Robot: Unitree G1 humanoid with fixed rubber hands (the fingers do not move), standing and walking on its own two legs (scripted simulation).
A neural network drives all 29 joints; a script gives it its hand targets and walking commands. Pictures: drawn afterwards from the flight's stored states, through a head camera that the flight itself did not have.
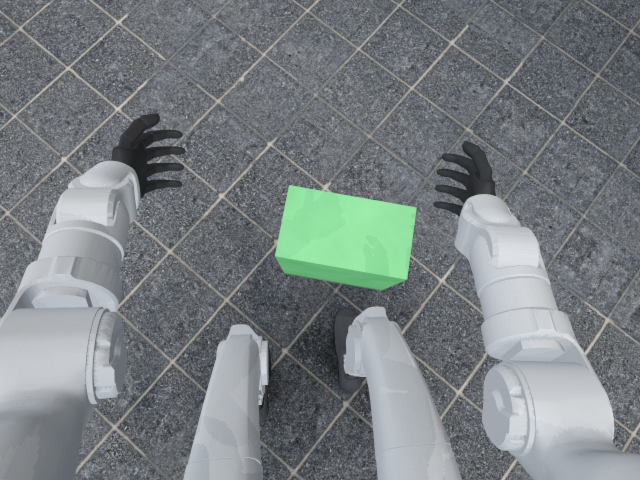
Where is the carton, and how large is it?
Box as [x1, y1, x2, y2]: [275, 185, 416, 290]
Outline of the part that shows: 289,185 275,253 275,257 284,273 380,290 406,279 416,207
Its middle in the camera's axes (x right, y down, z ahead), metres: +0.05 +0.00 +0.90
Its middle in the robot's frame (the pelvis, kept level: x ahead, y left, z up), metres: +0.45 -0.08 -0.51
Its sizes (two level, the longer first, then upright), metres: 0.258 0.146 0.284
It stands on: the floor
